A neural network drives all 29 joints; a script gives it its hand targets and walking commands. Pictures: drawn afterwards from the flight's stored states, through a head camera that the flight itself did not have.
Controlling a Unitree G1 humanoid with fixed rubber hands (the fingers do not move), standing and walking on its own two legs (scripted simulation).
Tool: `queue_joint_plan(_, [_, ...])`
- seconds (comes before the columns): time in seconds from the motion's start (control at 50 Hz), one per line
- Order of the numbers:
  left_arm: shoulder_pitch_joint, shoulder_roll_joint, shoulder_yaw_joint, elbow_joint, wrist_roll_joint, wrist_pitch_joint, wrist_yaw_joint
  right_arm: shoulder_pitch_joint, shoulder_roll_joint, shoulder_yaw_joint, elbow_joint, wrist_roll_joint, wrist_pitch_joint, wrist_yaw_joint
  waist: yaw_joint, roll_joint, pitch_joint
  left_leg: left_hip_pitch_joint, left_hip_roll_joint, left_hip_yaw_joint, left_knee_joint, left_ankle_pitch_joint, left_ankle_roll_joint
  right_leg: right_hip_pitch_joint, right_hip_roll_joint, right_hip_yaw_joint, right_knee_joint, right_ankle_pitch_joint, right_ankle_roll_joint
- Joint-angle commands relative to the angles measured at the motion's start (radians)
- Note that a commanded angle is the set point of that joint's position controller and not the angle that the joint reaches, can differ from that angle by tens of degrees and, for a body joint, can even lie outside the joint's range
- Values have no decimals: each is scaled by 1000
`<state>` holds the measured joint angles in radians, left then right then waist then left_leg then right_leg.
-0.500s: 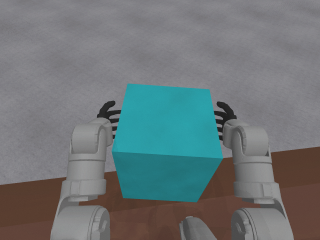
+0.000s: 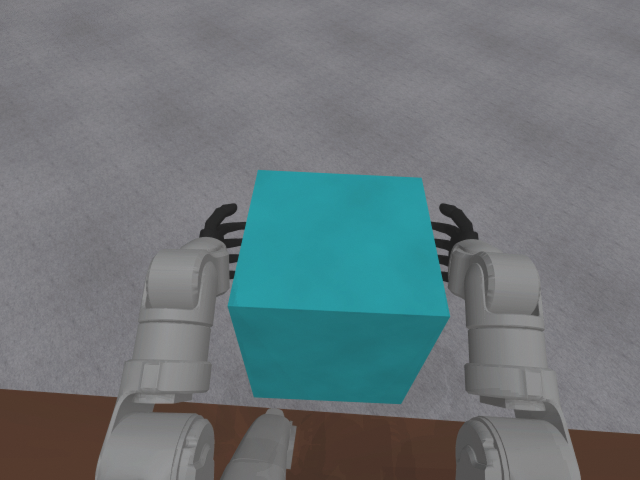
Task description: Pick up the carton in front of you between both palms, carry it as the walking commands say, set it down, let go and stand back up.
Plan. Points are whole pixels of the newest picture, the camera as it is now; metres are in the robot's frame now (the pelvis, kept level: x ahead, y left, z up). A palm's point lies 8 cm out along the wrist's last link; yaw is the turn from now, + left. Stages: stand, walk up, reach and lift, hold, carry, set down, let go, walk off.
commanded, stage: carry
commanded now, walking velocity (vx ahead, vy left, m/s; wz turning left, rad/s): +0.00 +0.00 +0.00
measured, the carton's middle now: (333, 293) +0.35 +0.03 +0.00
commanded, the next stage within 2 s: none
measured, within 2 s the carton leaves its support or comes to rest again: neither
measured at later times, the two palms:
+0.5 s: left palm (287, 135) +0.70 +0.16 -0.02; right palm (443, 150) +0.68 -0.14 -0.02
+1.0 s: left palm (300, 107) +0.93 +0.17 -0.11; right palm (419, 111) +0.94 -0.13 -0.12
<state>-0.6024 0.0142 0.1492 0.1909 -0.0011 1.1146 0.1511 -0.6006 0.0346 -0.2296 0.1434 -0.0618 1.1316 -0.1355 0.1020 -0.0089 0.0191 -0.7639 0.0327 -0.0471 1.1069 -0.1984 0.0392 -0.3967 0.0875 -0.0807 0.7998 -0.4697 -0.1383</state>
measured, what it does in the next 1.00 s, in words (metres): goes down: left foot 0.11 m lower, then right foot 0.10 m lower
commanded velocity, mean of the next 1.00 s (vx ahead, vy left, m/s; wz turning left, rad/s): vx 0.00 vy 0.00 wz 0.00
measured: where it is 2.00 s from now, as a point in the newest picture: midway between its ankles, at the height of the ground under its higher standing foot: (333, 364)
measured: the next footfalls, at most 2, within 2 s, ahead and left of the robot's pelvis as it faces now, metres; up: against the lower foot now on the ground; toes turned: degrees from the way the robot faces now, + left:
left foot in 0.20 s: +0.31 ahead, +0.09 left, -0.11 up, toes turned +1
right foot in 0.66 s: +0.64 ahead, -0.06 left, -0.21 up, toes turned -3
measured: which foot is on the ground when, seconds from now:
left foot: up 0.00-0.18, down 0.20-0.66, up 0.68-0.78, down 0.80-0.84, up 0.86-1.00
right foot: down 0.00-0.22, up 0.24-0.64, down 0.66-1.00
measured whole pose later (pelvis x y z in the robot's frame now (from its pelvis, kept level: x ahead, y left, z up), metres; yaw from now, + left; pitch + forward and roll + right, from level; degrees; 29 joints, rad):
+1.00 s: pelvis +0.57 +0.00 -0.18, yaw -1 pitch +8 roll +1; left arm -0.59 -0.03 0.22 0.05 0.02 1.07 0.14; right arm -0.59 0.05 -0.22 0.02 -0.06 1.08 -0.14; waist 0.07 -0.01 0.07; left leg -0.39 -0.03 -0.02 0.59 -0.29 -0.02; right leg -0.44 0.06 -0.05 0.50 -0.18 -0.10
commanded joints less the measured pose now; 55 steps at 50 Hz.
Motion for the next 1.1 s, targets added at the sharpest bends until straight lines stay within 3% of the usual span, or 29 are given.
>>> queue_joint_plan(0.0, [-818,-1203,-664,-231,-505,-47,-287,-641,1044,637,-106,329,-55,191,16,-38,-468,-60,-29,63,-226,306,1,433,-176,308,-73,609,-68])
queue_joint_plan(0.06, [-773,-1173,-661,-234,-500,-54,-289,-630,1004,652,-137,315,-53,182,48,-46,-417,103,-77,136,-512,443,-6,366,-126,242,-22,565,-54])
queue_joint_plan(0.12, [-712,-1123,-645,-208,-473,-49,-286,-608,957,653,-145,305,-34,175,20,-110,-396,404,-120,203,-632,632,10,214,-87,138,107,465,-2])
queue_joint_plan(0.14, [-692,-1107,-638,-182,-465,-42,-286,-587,933,645,-123,296,-27,174,-38,-143,-454,558,-95,186,-589,670,27,175,-112,108,222,564,24])
queue_joint_plan(0.16, [-686,-1092,-632,-156,-454,-38,-287,-568,913,641,-114,294,-21,178,-136,-122,-487,714,-53,147,-643,595,53,111,-134,100,397,689,53])
queue_joint_plan(0.18, [-690,-1073,-624,-138,-440,-30,-287,-563,885,629,-97,290,-15,182,-203,63,-501,867,9,68,-668,498,87,-24,-91,66,672,416,99])
queue_joint_plan(0.2, [-720,-1061,-614,-116,-427,-11,-284,-563,862,615,-55,294,-8,186,-132,218,-547,1130,249,-196,-421,937,198,-326,-32,73,887,-183,146])
queue_joint_plan(0.22, [-689,-1027,-570,-83,-396,5,-275,-558,866,617,-21,309,0,192,-189,186,-624,1242,355,-441,-470,627,339,-521,-13,107,960,-201,154])
queue_joint_plan(0.24, [-720,-1015,-572,-100,-383,15,-265,-615,904,634,-35,352,4,202,-184,109,-545,1107,309,-437,-504,467,314,-527,-72,115,821,-130,119])
queue_joint_plan(0.26, [-744,-1025,-554,-123,-375,19,-255,-676,942,651,-74,393,5,211,-183,104,-543,1028,294,-497,-512,265,334,-546,-84,143,787,-148,105])
queue_joint_plan(0.28, [-750,-1032,-540,-144,-362,19,-246,-726,998,677,-102,442,7,221,-163,15,-484,911,268,-471,-523,221,312,-555,-111,176,662,-41,100])
queue_joint_plan(0.36, [-725,-1070,-521,-164,-312,6,-223,-814,1122,724,-128,540,-9,246,-145,86,-442,649,199,-352,-591,219,257,-360,-114,87,313,31,113])
queue_joint_plan(0.42, [-705,-1083,-546,-191,-300,-15,-212,-790,1145,726,-133,548,-29,255,-159,115,-494,750,169,-241,-494,557,201,-379,-120,72,296,322,86])
queue_joint_plan(0.46, [-699,-1088,-563,-217,-297,-23,-208,-762,1143,730,-137,538,-40,256,-213,75,-491,902,87,-192,-409,452,168,-517,-112,76,141,494,101])
queue_joint_plan(0.52, [-696,-1049,-581,-250,-288,-22,-203,-727,1114,740,-152,537,-50,253,-258,46,-427,787,21,-114,-360,301,161,-317,-59,-7,-209,701,114])
queue_joint_plan(0.6, [-614,-960,-555,-202,-249,-4,-201,-651,1070,733,-87,523,-44,255,-181,119,-393,666,-54,10,-129,282,79,38,-53,-48,-508,1006,79])
queue_joint_plan(0.62, [-605,-936,-541,-192,-241,2,-206,-631,1060,729,-60,512,-43,256,-128,123,-416,607,-46,33,-26,316,54,204,-82,-59,-551,1061,72])
queue_joint_plan(0.64, [-602,-912,-529,-181,-239,8,-216,-628,1043,720,-41,497,-45,256,-77,50,-447,486,-62,46,138,107,26,391,-178,-5,-497,1248,66])
queue_joint_plan(0.66, [-643,-886,-531,-160,-238,10,-220,-669,1050,715,-33,497,-33,255,-89,-198,-538,147,-132,78,406,-577,-51,757,-413,183,-174,1876,-51])
queue_joint_plan(0.68, [-575,-899,-519,-95,-249,16,-223,-654,1026,692,-12,493,-17,249,-58,-199,-655,-5,-107,-11,439,-611,-59,914,-497,345,-102,1877,-139])
queue_joint_plan(0.7, [-569,-935,-521,-99,-273,14,-229,-660,1025,690,-20,483,-12,242,-44,-127,-677,5,-68,-23,349,-559,-62,847,-480,363,-163,1674,-140])
queue_joint_plan(0.74, [-666,-1028,-542,-164,-334,13,-245,-683,1059,681,-59,464,-11,227,-76,-9,-648,106,-31,-11,78,-365,-57,668,-375,312,-252,1396,-70])
queue_joint_plan(0.76, [-740,-1061,-562,-210,-355,3,-250,-714,1096,679,-102,462,-10,221,-86,-127,-670,165,-26,-2,58,-305,-50,622,-390,319,-217,1506,-86])
queue_joint_plan(0.8, [-788,-1116,-591,-271,-393,-5,-258,-729,1124,685,-153,446,-24,206,-79,-86,-668,196,-15,-11,-86,-243,-64,541,-344,247,-269,1329,-97])
queue_joint_plan(0.88, [-759,-1161,-650,-311,-449,-23,-271,-629,1116,710,-174,389,-56,175,-22,-124,-670,169,-91,31,-378,-203,-64,775,-286,272,-194,1532,-21])
queue_joint_plan(0.96, [-654,-1153,-688,-290,-434,-52,-287,-513,1054,711,-185,319,-82,173,-32,-149,-747,322,-76,55,-593,-68,-57,773,-285,239,-154,1565,-39])
queue_joint_plan(1.0, [-662,-1141,-709,-299,-434,-64,-289,-515,1031,725,-208,310,-85,185,-65,-108,-746,556,-33,34,-679,185,-20,544,-246,194,-145,1319,-12])
queue_joint_plan(1.04, [-686,-1130,-724,-326,-429,-59,-283,-560,994,744,-240,317,-84,197,-80,101,-739,831,120,-80,-466,862,75,209,-174,121,-124,770,56])
queue_joint_plan(1.08, [-700,-1086,-723,-340,-410,-50,-266,-569,974,761,-255,355,-70,209,-111,176,-684,907,181,-118,-452,1112,119,44,-125,96,-135,440,81])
